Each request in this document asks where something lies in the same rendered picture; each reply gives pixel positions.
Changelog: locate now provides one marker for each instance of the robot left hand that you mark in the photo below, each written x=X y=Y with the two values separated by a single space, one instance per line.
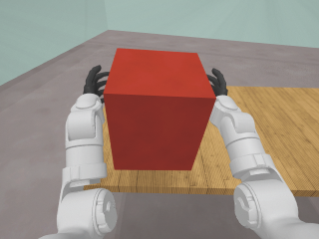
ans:
x=92 y=85

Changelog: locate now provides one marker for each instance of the robot right hand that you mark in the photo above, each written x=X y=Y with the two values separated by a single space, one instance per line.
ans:
x=219 y=82

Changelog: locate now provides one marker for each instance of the left robot forearm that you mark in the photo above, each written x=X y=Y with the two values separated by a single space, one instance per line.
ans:
x=84 y=141

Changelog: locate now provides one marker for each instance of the robot left upper arm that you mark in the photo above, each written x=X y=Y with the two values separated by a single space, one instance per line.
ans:
x=86 y=214

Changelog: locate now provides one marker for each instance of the carton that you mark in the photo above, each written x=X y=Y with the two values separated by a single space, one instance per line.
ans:
x=158 y=104

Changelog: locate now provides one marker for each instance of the table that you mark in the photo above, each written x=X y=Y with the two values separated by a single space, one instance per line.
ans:
x=287 y=122

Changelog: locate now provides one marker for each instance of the right robot forearm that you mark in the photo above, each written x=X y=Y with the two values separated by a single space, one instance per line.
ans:
x=248 y=160

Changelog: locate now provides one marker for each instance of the robot right upper arm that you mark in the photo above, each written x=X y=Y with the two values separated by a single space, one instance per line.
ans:
x=268 y=208

